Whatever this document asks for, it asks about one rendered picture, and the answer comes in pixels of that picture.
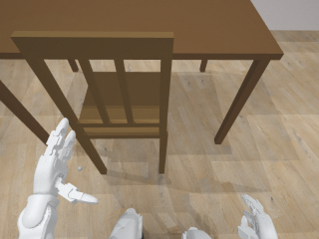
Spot table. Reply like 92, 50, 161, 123
0, 0, 284, 146

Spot robot right thigh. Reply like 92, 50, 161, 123
181, 229, 211, 239

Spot right robot hand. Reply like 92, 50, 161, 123
237, 193, 278, 239

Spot robot left thigh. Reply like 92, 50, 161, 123
109, 212, 143, 239

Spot left robot hand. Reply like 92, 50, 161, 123
33, 118, 99, 204

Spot robot thigh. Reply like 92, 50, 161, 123
181, 229, 211, 239
109, 212, 143, 239

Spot left robot forearm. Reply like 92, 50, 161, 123
17, 193, 60, 239

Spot chair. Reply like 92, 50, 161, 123
10, 31, 174, 175

